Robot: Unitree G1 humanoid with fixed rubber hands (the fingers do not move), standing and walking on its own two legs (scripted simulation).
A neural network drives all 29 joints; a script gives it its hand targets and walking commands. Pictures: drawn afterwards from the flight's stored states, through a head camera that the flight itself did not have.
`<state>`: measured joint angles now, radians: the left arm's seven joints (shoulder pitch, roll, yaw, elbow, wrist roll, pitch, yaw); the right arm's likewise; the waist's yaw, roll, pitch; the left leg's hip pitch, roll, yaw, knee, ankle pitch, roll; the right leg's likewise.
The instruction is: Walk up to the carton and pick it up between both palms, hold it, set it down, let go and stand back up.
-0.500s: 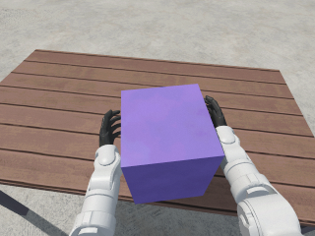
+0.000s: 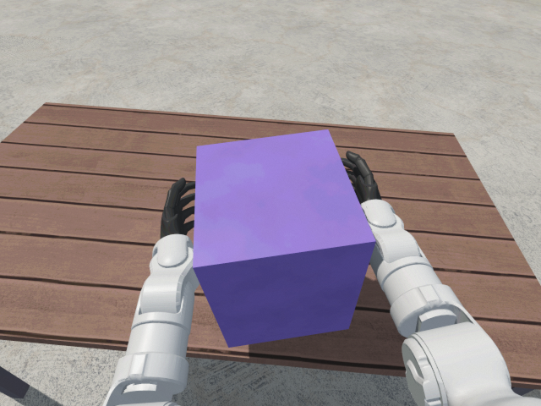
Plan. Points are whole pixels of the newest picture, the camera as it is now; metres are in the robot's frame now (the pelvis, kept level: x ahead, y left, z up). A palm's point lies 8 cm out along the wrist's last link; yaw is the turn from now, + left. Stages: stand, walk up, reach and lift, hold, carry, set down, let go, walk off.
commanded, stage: reach and lift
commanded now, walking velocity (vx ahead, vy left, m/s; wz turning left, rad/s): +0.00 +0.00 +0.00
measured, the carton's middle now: (276, 242) +0.37 +0.02 +0.06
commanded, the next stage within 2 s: hold in 1.46 s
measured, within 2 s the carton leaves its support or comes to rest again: neither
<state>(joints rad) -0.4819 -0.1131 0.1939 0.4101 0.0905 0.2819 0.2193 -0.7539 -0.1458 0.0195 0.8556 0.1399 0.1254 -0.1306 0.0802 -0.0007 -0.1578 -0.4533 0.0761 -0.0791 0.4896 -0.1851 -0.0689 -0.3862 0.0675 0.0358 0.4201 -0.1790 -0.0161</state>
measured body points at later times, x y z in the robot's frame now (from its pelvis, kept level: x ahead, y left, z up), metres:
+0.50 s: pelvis -0.01 +0.02 +0.00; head -0.03 +0.04 +0.45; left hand +0.37 +0.19 +0.14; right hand +0.41 -0.10 +0.16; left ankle +0.03 +0.16 -0.74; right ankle +0.01 -0.11 -0.74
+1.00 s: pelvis +0.00 +0.03 +0.00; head -0.04 +0.05 +0.45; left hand +0.38 +0.18 +0.17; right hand +0.41 -0.11 +0.18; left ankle +0.03 +0.16 -0.74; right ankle +0.01 -0.11 -0.74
